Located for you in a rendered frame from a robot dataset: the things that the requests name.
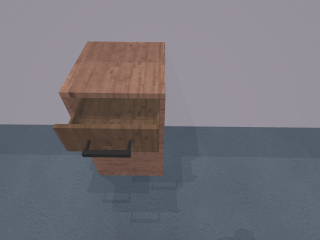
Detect cabinet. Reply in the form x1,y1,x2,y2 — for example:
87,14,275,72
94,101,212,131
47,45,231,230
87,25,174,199
58,41,166,176

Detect handle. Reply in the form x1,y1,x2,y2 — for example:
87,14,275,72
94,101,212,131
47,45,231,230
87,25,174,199
82,140,132,158

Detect drawer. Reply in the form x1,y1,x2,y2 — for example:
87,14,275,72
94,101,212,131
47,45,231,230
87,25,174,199
53,98,160,153

